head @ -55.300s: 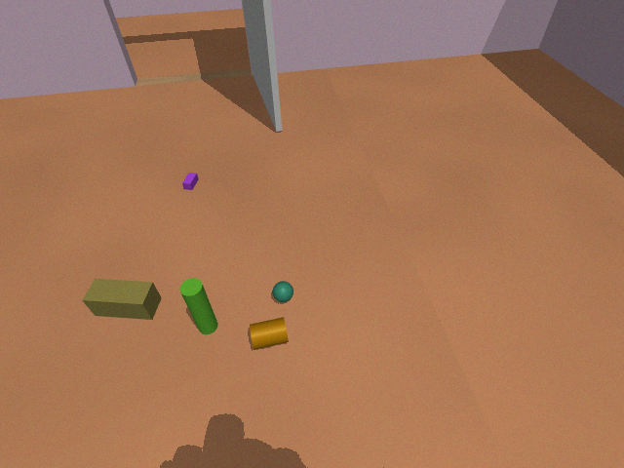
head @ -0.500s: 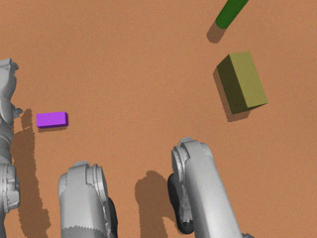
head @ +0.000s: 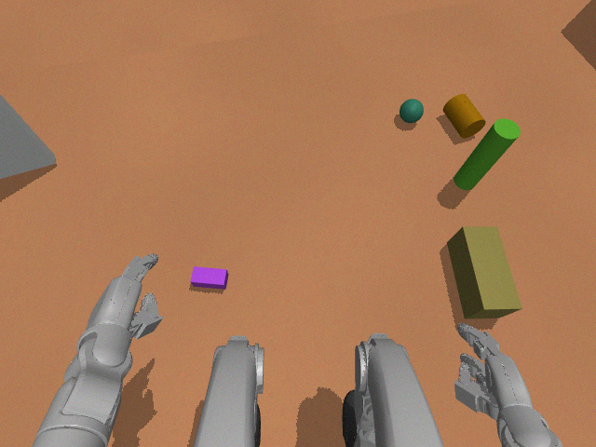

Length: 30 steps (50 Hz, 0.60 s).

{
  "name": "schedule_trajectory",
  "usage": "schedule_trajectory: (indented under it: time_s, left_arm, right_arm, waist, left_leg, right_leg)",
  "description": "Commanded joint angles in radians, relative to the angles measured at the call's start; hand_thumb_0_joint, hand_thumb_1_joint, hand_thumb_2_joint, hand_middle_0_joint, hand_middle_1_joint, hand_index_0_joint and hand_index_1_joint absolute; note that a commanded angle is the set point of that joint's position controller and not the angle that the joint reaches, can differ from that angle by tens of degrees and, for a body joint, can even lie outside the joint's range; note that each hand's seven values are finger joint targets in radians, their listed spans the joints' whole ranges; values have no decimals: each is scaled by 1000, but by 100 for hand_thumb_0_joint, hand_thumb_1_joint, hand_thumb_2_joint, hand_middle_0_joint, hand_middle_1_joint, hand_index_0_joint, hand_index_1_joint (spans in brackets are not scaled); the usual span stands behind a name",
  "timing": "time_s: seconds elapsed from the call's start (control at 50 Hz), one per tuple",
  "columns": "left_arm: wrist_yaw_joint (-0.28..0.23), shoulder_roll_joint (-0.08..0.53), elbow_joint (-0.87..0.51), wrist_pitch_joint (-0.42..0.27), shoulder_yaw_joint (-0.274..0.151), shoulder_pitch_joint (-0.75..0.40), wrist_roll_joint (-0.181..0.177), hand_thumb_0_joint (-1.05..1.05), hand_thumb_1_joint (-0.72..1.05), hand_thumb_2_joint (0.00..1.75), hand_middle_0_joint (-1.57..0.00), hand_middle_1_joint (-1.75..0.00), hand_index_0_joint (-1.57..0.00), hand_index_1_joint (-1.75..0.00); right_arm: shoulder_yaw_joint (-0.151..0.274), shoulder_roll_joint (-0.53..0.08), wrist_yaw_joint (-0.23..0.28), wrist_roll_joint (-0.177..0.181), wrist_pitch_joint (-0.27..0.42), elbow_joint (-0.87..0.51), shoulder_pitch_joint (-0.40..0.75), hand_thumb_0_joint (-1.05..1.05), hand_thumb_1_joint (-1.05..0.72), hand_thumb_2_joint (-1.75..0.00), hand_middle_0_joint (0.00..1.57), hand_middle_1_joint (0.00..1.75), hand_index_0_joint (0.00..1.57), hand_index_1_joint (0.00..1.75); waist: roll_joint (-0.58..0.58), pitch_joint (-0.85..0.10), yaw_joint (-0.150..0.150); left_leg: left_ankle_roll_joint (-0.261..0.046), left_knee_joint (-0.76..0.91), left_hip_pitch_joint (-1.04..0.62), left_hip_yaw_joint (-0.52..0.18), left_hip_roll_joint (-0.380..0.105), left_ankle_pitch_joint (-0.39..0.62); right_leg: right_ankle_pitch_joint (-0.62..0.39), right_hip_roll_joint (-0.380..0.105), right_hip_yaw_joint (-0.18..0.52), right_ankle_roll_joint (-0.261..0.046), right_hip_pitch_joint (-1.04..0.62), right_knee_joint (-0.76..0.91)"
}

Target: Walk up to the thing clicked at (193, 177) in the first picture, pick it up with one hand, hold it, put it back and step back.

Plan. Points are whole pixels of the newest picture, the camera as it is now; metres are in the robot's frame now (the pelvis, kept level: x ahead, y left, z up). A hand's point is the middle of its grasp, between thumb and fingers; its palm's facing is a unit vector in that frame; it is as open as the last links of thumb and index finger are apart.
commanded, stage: home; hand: left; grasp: from above
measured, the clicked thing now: (210, 278) +0.50 +0.24 -0.51
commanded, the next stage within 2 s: none
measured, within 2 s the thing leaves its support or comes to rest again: rests again in 0.40 s
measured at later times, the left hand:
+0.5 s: hand (109, 339) +0.25 +0.19 +0.11, palm faces +0.09 -0.97 -0.21, open 7.4 cm
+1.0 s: hand (94, 361) +0.23 +0.18 +0.14, palm faces +0.10 -0.98 -0.20, open 7.4 cm
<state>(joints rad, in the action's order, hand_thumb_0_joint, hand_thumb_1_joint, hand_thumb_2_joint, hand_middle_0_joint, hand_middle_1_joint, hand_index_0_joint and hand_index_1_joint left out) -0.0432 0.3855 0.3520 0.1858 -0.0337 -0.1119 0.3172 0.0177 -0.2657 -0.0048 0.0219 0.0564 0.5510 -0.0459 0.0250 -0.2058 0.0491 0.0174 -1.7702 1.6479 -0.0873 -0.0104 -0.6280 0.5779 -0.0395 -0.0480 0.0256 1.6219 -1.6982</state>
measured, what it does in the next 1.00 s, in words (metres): rises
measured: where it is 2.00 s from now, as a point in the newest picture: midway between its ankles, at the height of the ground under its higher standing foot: outside the picture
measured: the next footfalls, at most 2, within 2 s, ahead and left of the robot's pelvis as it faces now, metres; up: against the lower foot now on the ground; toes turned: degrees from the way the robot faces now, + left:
none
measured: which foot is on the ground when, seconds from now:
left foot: down 0.00-1.00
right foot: down 0.00-1.00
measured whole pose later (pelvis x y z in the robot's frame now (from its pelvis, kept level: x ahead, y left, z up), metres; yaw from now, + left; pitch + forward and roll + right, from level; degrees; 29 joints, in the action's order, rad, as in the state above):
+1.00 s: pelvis +0.08 +0.00 +0.19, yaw +3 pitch +10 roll -3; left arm -0.01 0.22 -0.12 0.46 -0.03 0.50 -0.05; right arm -0.03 -0.22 0.18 0.00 0.27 0.54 -0.26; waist 0.04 -0.16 0.03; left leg 0.02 -1.00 0.68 -0.07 -0.03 -0.49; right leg 0.44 -0.02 -0.07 0.02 0.65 -0.92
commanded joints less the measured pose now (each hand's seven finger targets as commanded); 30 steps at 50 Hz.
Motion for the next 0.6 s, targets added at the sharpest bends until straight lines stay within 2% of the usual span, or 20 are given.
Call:
schedule_trajectory:
  time_s: [0.0, 0.02, 0.06, 0.08, 0.12, 0.16, 0.24, 0.3, 0.34, 0.36, 0.4, 0.42, 0.44, 0.46, 0.48, 0.52, 0.58]
  left_arm:
    - [-41, 134, -285, 20, -65, -78, -122, 0, 90, 90, -20, -30, -20, -30]
    - [-43, 126, -310, 32, -72, -41, -148, 0, 90, 90, -20, -30, -20, -30]
    - [-48, 109, -332, 56, -74, 7, -190, 0, 90, 90, -20, -30, -20, -30]
    - [-50, 96, -335, 67, -74, 31, -202, 0, 90, 90, -20, -30, -20, -30]
    - [-59, 87, -366, 88, -87, 85, -231, 0, 90, 90, -20, -30, -20, -30]
    - [-63, 45, -370, 115, -79, 159, -259, 0, 90, 90, -20, -30, -20, -30]
    - [-61, -9, -429, 160, -84, 254, -325, 0, 90, 90, -20, -30, -20, -30]
    - [-51, -39, -474, 186, -85, 335, -360, 0, 90, 90, -20, -30, -20, -30]
    - [-45, -47, -518, 199, -80, 395, -373, 0, 90, 90, -20, -30, -20, -30]
    - [-43, -43, -546, 203, -93, 410, -382, 0, 90, 90, -20, -30, -20, -30]
    - [-37, -61, -581, 215, -81, 466, -391, 0, 90, 90, -20, -30, -20, -30]
    - [-34, -68, -602, 218, -72, 491, -389, 0, 90, 90, -20, -30, -20, -30]
    - [-33, -62, -624, 222, -83, 521, -389, 0, 90, 90, -20, -30, -20, -30]
    - [-28, -66, -643, 226, -70, 544, -386, 0, 90, 90, -20, -30, -20, -30]
    - [-27, -62, -650, 228, -80, 571, -385, 0, 90, 90, -20, -30, -20, -30]
    - [-16, -77, -655, 232, -56, 596, -382, 0, 90, 90, -20, -30, -20, -30]
    - [-3, -78, -674, 236, -54, 607, -375, 0, 90, 90, -20, -30, -20, -30]
  right_arm:
    - [38, -131, 51, 12, 58, -104, -72, 0, -90, -90, 20, 30, 20, 30]
    - [39, -125, 59, 13, 64, -112, -75, 0, -90, -90, 20, 30, 20, 30]
    - [30, -117, 72, 16, 75, -117, -74, 0, -90, -90, 20, 30, 20, 30]
    - [23, -112, 78, 17, 81, -115, -81, 0, -90, -90, 20, 30, 20, 30]
    - [17, -102, 93, 20, 90, -125, -96, 0, -90, -90, 20, 30, 20, 30]
    - [6, -91, 107, 21, 97, -122, -117, 0, -90, -90, 20, 30, 20, 30]
    - [-10, -79, 143, 22, 118, -133, -144, 0, -90, -90, 20, 30, 20, 30]
    - [-12, -76, 164, 16, 139, -135, -171, 0, -90, -90, 20, 30, 20, 30]
    - [-13, -75, 175, 14, 150, -149, -189, 0, -90, -90, 20, 30, 20, 30]
    - [-12, -73, 179, 11, 156, -155, -191, 0, -90, -90, 20, 30, 20, 30]
    - [-14, -65, 188, 10, 168, -167, -203, 0, -90, -90, 20, 30, 20, 30]
    - [-14, -61, 192, 6, 174, -167, -206, 0, -90, -90, 20, 30, 20, 30]
    - [-12, -62, 196, 7, 179, -175, -206, 0, -90, -90, 20, 30, 20, 30]
    - [-12, -58, 198, 4, 185, -174, -209, 0, -90, -90, 20, 30, 20, 30]
    - [-11, -59, 202, 4, 190, -181, -208, 0, -90, -90, 20, 30, 20, 30]
    - [-11, -57, 204, -1, 199, -177, -212, 0, -90, -90, 20, 30, 20, 30]
    - [-3, -63, 206, -5, 210, -183, -210, 0, -90, -90, 20, 30, 20, 30]
  waist:
    - [80, -377, 55]
    - [77, -392, 47]
    - [74, -350, 48]
    - [84, -324, 48]
    - [85, -337, 35]
    - [67, -312, 36]
    - [65, -245, 26]
    - [73, -201, 27]
    - [74, -187, 18]
    - [72, -176, 10]
    - [67, -141, 9]
    - [77, -130, 7]
    - [66, -121, -3]
    - [66, -117, 3]
    - [46, -107, -1]
    - [38, -76, 7]
    - [25, -41, 6]
  left_leg:
    - [-47, 392, -425, 26, 17, -48]
    - [-47, 407, -461, 31, 17, -22]
    - [-46, 461, -504, 17, 17, -17]
    - [-42, 499, -536, 2, 13, -7]
    - [-38, 541, -624, -2, 9, 50]
    - [-33, 591, -675, -8, 8, 106]
    - [-29, 688, -770, -10, 5, 153]
    - [-22, 760, -849, -13, -1, 205]
    - [-19, 797, -899, -6, 1, 259]
    - [-19, 813, -918, 0, 0, 276]
    - [-20, 849, -949, 13, 3, 296]
    - [-17, 865, -966, 14, 4, 315]
    - [-19, 878, -979, 14, 5, 312]
    - [-20, 883, -990, 21, 7, 343]
    - [-24, 886, -994, 25, 10, 354]
    - [-25, 900, -1004, 30, 11, 376]
    - [-29, 923, -1020, 39, 13, 364]
  right_leg:
    - [15, 34, 32, -43, -408, 372]
    - [-4, 36, 35, -42, -447, 396]
    - [-10, 34, 37, -40, -492, 440]
    - [-22, 32, 33, -39, -502, 451]
    - [-69, 37, 29, -41, -562, 497]
    - [-117, 37, 25, -40, -626, 542]
    - [-159, 41, 20, -38, -733, 639]
    - [-202, 46, 10, -35, -804, 699]
    - [-244, 50, 2, -35, -858, 738]
    - [-258, 53, -3, -33, -885, 758]
    - [-272, 57, -7, -33, -931, 807]
    - [-285, 58, -9, -33, -944, 820]
    - [-283, 59, -12, -32, -963, 836]
    - [-307, 61, -14, -33, -981, 851]
    - [-313, 63, -16, -32, -999, 866]
    - [-329, 64, -20, -32, -1010, 882]
    - [-313, 64, -24, -31, -1016, 907]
